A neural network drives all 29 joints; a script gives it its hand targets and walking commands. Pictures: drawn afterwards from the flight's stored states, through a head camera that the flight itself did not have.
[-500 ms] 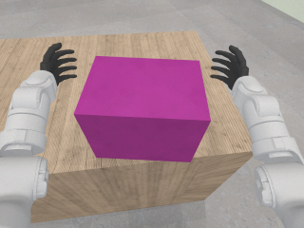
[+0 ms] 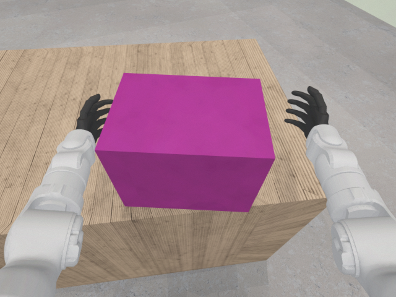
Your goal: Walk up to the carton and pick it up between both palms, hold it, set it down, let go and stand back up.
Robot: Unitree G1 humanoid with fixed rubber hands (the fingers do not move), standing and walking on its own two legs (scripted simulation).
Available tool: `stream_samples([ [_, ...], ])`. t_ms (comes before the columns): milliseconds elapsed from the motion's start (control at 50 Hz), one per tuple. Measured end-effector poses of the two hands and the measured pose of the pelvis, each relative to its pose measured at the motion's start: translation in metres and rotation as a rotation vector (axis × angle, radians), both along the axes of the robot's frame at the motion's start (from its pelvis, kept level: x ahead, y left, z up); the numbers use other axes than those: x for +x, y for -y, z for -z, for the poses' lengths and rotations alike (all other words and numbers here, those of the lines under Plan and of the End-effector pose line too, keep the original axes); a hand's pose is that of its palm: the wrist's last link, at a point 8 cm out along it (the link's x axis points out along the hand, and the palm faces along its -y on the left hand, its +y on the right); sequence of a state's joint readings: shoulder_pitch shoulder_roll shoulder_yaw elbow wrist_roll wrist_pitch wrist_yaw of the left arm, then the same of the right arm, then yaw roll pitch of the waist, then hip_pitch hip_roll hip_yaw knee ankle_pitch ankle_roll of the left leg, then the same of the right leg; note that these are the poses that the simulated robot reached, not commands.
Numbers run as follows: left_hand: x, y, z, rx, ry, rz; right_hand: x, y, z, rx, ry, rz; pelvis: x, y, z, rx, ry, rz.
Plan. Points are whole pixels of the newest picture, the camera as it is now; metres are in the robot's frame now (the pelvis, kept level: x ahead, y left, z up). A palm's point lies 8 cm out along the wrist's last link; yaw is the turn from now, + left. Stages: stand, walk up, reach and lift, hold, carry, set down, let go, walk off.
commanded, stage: reach and lift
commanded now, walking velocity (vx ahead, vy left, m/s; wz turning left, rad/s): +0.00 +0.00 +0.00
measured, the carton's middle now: (188, 145) +0.41 +0.04 +0.04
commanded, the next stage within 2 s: none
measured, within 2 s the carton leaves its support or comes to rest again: neither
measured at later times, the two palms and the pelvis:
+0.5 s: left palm (98, 131) +0.42 +0.24 +0.07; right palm (299, 124) +0.43 -0.20 +0.10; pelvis +0.01 +0.00 +0.00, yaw +0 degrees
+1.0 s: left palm (102, 134) +0.41 +0.23 +0.07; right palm (289, 127) +0.42 -0.17 +0.10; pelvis +0.01 +0.00 +0.00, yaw +0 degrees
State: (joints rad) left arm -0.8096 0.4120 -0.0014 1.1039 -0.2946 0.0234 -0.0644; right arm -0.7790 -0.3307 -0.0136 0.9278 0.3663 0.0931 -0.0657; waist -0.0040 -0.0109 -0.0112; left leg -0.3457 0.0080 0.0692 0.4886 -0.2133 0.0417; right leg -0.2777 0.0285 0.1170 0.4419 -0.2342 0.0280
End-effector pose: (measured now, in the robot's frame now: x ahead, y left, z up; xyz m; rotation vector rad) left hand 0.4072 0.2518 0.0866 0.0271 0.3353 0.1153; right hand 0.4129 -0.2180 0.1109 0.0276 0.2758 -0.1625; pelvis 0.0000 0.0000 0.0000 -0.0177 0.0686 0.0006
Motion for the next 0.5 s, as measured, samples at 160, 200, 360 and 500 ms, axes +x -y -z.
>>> stream_samples([
  [160, 0.003, 0.006, 0.009, 0.014, 0.016, 0.011, 0.005, -0.004, 0.003, 0.012, 0.024, -0.01, 0.005, 0.001, 0.0, 0.001, -0.006, 0.0],
  [200, 0.005, 0.008, 0.01, 0.011, 0.019, 0.012, 0.006, -0.005, 0.005, 0.011, 0.017, -0.014, 0.006, 0.001, 0.0, 0.001, -0.008, 0.0],
  [360, 0.012, 0.012, 0.016, 0.001, 0.011, 0.015, 0.013, -0.015, 0.013, 0.024, 0.01, -0.024, 0.012, 0.001, 0.0, 0.002, -0.017, 0.001],
  [500, 0.014, 0.012, 0.017, 0.003, 0.007, 0.014, 0.016, -0.023, 0.015, 0.039, 0.019, -0.024, 0.014, 0.002, 0.0, 0.002, -0.02, 0.001],
])
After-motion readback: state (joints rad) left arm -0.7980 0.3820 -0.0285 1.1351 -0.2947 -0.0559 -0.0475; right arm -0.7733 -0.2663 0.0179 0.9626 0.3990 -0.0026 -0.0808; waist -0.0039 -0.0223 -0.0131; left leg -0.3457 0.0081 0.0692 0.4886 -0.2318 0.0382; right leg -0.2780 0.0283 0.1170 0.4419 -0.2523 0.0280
